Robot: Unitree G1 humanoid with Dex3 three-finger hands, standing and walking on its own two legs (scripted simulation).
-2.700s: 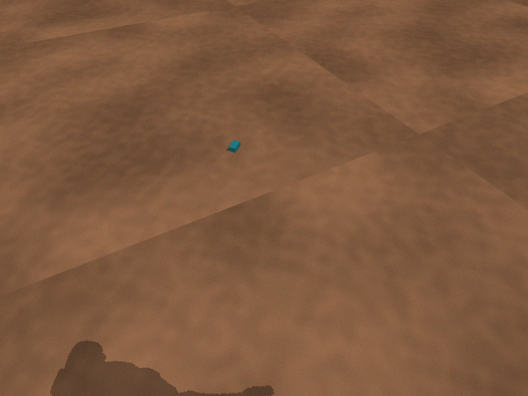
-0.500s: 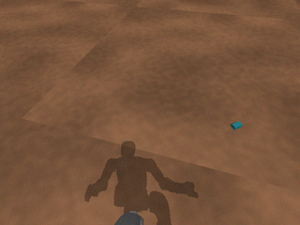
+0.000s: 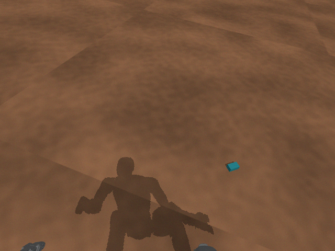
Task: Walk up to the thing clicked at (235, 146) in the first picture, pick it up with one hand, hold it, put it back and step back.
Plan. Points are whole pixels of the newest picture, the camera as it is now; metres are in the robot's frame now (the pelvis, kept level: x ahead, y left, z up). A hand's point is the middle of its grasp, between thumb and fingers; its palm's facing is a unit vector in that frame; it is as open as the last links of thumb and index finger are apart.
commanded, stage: walk up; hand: left
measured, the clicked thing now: (232, 166) +0.81 -0.55 -0.73
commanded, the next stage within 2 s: none
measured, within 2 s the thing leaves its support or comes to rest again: neither
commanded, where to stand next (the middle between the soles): +0.50 -0.89 m, yaw +18 degrees
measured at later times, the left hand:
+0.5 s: hand out of the picture +0.11 +0.06 -0.16, palm faces +0.15 -0.93 -0.33, open 7.4 cm
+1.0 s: hand (225, 240) +0.20 -0.16 -0.12, palm faces +0.21 -0.90 -0.39, open 7.4 cm
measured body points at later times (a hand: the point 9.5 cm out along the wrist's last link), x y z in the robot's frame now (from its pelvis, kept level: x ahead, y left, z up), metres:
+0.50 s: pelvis +0.13 -0.21 -0.01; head +0.17 -0.18 +0.44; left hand +0.11 +0.11 -0.13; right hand +0.28 -0.52 -0.10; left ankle +0.21 -0.11 -0.71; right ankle +0.09 -0.24 -0.68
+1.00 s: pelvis +0.24 -0.45 +0.01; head +0.26 -0.44 +0.46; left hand +0.19 -0.11 -0.10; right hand +0.39 -0.79 -0.09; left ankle +0.27 -0.32 -0.65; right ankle +0.26 -0.55 -0.71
